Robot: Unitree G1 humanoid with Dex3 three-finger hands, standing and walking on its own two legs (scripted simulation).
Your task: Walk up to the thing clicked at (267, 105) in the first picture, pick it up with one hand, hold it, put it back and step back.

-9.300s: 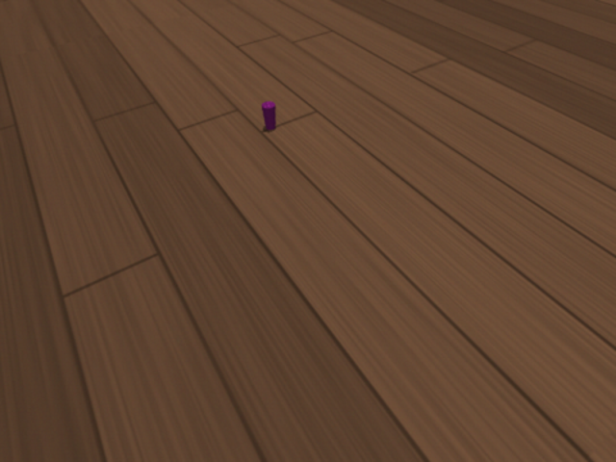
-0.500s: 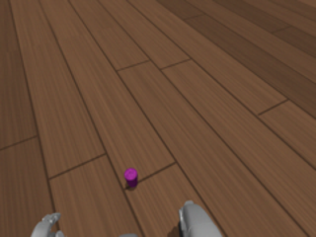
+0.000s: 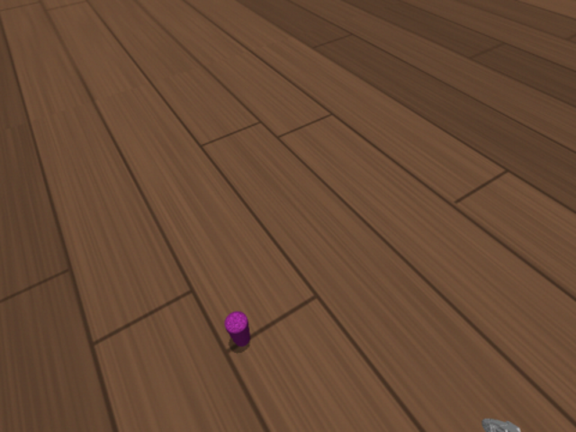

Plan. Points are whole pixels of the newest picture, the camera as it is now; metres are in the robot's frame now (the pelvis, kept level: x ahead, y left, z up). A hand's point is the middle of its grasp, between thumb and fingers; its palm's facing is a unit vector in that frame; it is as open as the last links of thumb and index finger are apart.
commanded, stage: walk up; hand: left
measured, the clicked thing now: (239, 330) +0.54 +0.21 -0.69
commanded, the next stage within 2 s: none
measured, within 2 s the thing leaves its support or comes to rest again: neither
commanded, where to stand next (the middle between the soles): +0.20 +0.00 m, yaw +0 degrees
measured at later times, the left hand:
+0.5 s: hand out of the picture +0.11 +0.26 -0.13, palm faces -0.10 -0.93 -0.36, open 7.4 cm
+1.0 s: hand (132, 427) +0.17 +0.28 -0.16, palm faces -0.03 -0.93 -0.38, open 7.4 cm
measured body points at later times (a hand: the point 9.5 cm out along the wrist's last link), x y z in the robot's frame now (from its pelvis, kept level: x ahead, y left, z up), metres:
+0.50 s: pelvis +0.02 +0.00 +0.01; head +0.01 +0.00 +0.46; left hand +0.12 +0.31 -0.11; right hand +0.07 -0.32 -0.11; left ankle +0.03 +0.13 -0.72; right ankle -0.01 -0.13 -0.72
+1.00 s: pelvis +0.06 +0.02 +0.00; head +0.14 +0.03 +0.44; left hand +0.17 +0.33 -0.14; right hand +0.17 -0.29 -0.13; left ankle +0.17 +0.12 -0.72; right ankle +0.01 -0.12 -0.65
